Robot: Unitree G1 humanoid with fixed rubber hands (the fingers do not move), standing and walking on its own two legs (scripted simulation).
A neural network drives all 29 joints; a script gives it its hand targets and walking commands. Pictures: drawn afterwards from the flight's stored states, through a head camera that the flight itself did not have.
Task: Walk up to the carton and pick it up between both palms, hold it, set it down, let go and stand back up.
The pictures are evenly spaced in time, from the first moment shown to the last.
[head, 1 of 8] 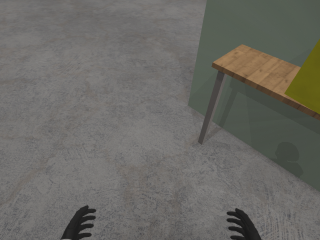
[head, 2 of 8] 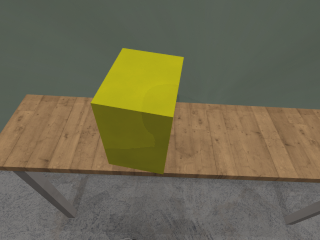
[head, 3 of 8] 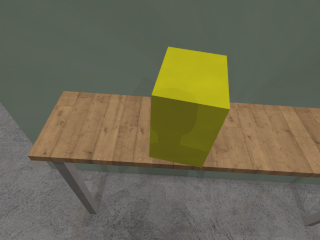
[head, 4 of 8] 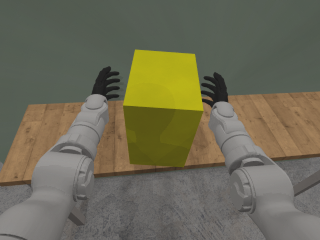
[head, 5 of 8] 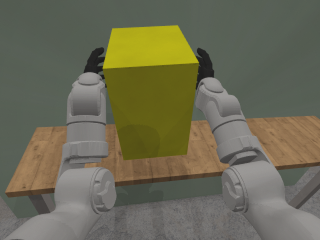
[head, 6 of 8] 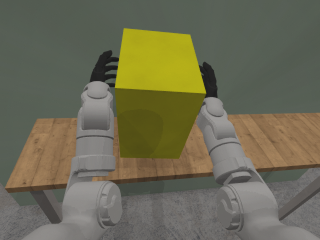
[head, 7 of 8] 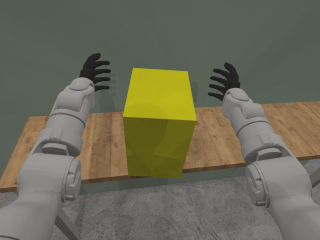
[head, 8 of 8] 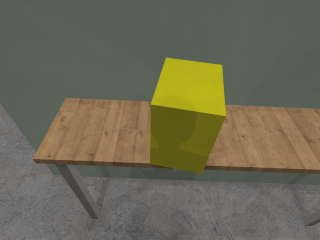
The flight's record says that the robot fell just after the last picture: no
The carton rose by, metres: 0.23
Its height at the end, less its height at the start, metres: +0.00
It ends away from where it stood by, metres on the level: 0.03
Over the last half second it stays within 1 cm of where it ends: yes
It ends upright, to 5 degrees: yes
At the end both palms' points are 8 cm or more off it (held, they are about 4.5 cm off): yes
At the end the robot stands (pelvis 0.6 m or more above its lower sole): yes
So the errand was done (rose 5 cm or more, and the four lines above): yes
